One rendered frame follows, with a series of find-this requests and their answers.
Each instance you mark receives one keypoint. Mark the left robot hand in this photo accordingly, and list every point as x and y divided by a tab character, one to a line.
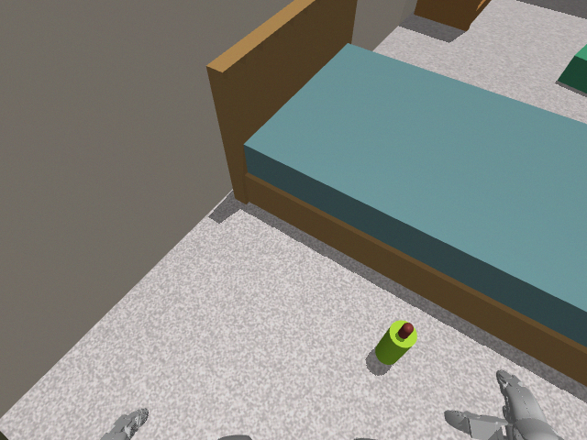
126	425

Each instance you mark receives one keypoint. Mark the bookshelf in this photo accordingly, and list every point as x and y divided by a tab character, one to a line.
455	13

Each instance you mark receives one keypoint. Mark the right robot arm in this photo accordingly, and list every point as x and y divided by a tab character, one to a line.
534	429

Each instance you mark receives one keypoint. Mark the right robot hand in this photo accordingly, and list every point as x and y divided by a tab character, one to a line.
520	403

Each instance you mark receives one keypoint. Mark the bed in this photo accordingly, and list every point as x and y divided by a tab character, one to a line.
471	199

